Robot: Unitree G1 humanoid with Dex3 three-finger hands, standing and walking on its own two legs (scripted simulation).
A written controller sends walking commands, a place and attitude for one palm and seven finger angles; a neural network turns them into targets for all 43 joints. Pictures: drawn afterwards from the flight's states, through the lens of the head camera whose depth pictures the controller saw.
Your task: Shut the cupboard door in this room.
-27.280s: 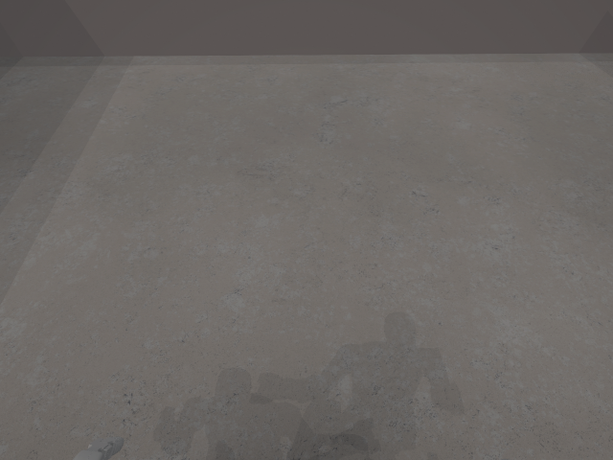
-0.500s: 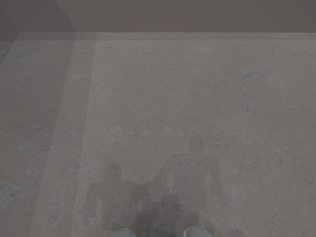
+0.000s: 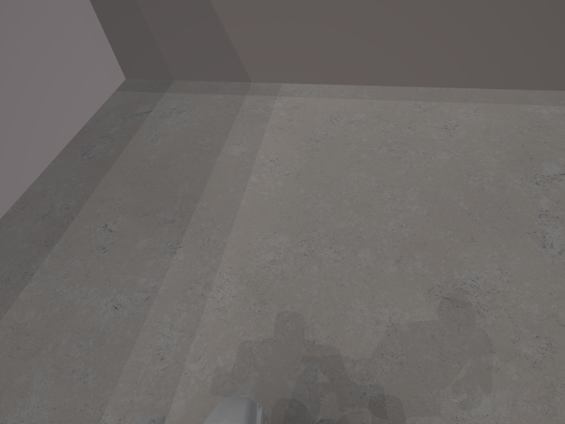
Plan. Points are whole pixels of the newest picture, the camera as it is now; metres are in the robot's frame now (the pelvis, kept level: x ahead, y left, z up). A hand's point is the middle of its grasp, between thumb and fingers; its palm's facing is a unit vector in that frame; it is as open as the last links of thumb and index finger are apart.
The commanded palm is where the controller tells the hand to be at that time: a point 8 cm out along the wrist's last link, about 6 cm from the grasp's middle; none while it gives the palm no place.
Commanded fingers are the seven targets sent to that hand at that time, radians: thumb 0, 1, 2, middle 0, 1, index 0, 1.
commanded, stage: walk to a spot facing it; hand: left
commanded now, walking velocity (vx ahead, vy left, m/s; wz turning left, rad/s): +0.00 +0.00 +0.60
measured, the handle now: out of the picture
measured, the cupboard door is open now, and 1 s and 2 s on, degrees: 69 69 69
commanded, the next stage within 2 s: none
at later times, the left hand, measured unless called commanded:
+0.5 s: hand out of the picture -0.06 +0.28 -0.17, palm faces +0.36 -0.90 -0.26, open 7.4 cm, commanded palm none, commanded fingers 0.00 0.90 0.90 -0.20 -0.30 -0.20 -0.30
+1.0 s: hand out of the picture -0.06 +0.19 -0.14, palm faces +0.55 -0.78 -0.29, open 7.4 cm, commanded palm none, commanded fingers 0.00 0.90 0.90 -0.20 -0.30 -0.20 -0.30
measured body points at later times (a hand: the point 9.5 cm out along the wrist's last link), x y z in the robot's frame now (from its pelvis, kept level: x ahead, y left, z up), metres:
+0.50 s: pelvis -0.04 +0.04 +0.00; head -0.02 +0.08 +0.45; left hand -0.08 +0.33 -0.15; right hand +0.14 -0.16 -0.13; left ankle -0.07 +0.14 -0.74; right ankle -0.01 -0.11 -0.66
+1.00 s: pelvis -0.04 -0.02 +0.00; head +0.01 -0.04 +0.45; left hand -0.09 +0.23 -0.12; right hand +0.15 -0.23 -0.16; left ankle -0.15 +0.10 -0.64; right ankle +0.01 -0.10 -0.74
